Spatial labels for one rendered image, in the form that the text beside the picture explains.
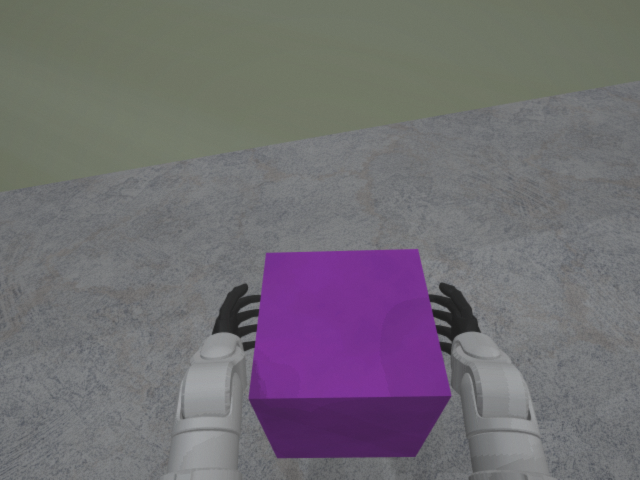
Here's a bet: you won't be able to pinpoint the robot left forearm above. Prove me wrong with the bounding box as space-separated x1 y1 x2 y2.
159 332 247 480

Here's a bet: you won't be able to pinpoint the carton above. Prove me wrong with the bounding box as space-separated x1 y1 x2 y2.
248 249 452 458

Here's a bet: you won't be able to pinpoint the robot left hand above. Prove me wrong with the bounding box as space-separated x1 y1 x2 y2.
212 283 261 351

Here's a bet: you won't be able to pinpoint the robot right forearm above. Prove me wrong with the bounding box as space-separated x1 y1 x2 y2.
451 332 558 480

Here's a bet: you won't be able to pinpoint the robot right hand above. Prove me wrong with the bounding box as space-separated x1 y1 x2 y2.
428 282 481 355

